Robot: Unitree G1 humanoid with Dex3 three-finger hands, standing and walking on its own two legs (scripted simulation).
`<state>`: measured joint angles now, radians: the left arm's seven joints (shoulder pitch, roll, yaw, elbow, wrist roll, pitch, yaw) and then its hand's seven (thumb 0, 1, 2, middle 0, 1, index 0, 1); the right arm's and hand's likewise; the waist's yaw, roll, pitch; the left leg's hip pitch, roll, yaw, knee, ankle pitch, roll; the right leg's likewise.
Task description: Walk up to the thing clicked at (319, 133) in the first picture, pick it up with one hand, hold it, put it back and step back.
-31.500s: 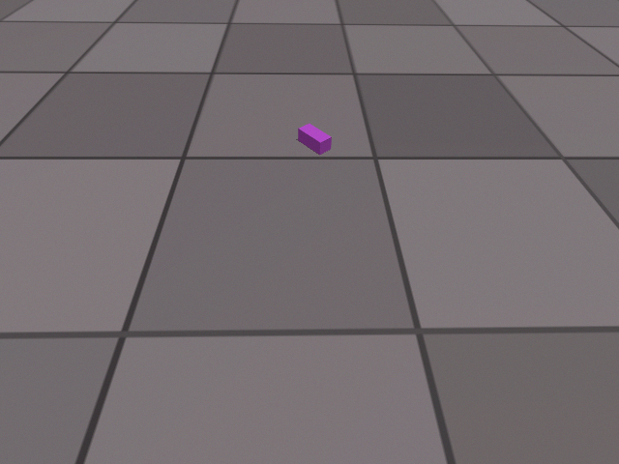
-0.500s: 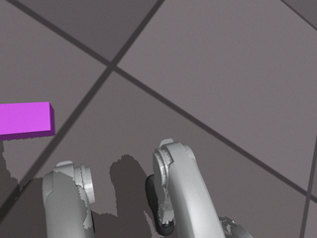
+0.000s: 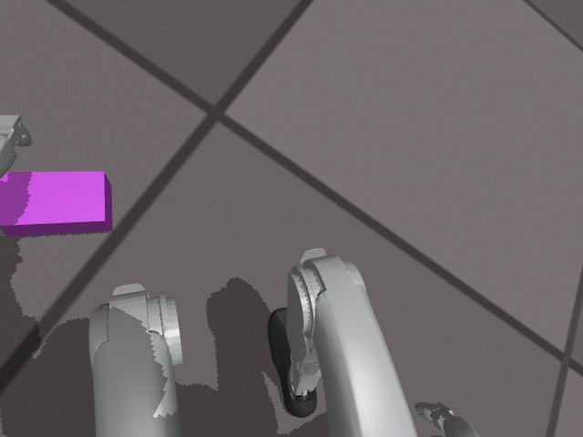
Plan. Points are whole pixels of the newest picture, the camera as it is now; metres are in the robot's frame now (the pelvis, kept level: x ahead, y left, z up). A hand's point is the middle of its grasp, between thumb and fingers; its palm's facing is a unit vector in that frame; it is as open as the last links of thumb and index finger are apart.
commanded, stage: withdraw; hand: left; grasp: from above
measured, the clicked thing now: (46, 204) +0.49 +0.29 -0.31
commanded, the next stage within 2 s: home in 0.08 s
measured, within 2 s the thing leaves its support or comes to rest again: neither
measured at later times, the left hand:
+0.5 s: hand out of the picture +0.47 +0.33 -0.10, palm faces -0.43 -0.18 -0.88, open 12.0 cm
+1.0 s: hand out of the picture +0.29 +0.23 +0.12, palm faces -0.10 -0.85 -0.51, open 7.5 cm
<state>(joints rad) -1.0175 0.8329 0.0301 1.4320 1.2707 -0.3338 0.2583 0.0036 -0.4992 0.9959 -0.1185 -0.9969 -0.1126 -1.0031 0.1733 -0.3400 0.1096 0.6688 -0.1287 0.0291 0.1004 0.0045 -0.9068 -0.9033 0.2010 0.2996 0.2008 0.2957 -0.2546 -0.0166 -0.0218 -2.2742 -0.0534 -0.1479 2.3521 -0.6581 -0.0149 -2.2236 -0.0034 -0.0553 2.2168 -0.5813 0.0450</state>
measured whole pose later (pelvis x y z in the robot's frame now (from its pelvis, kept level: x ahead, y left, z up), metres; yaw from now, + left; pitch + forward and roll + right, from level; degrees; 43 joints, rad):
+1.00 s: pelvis +0.03 -0.01 +0.22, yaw +5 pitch +26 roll -4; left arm -0.03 0.37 0.02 0.30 0.24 0.23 0.05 0.01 0.88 0.90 -0.22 -0.30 -0.21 -0.31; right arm 0.07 -0.23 0.02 0.54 0.03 -0.06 -0.03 0.01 -0.90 -0.90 0.20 0.30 0.20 0.30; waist -0.07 0.03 -0.20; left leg -1.49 -0.01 -0.10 1.66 -0.63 -0.02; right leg -1.47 -0.01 -0.04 1.58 -0.56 0.03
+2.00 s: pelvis +0.10 -0.01 +0.37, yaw +8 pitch +10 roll -2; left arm 0.50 0.22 0.03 -0.12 -0.05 0.45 0.01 0.02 0.90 0.90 -0.21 -0.30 -0.20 -0.30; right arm 0.27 -0.22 0.04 0.53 0.01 -0.25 -0.18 0.02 -0.90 -0.90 0.20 0.30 0.20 0.30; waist -0.04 0.05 -0.15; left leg -0.68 0.02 -0.09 1.01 -0.50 -0.02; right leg -0.66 0.00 -0.05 0.94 -0.45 0.01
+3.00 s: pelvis +0.10 +0.00 +0.36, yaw +7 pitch +10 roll -3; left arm 0.50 0.22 0.03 -0.13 -0.05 0.46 0.01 0.02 0.90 0.90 -0.21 -0.30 -0.20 -0.30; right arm 0.29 -0.21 0.03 0.53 0.01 -0.24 -0.19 0.02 -0.90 -0.90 0.20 0.30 0.20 0.30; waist -0.04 0.05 -0.16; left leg -0.69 0.02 -0.08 1.02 -0.51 -0.02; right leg -0.67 0.00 -0.04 0.95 -0.45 0.02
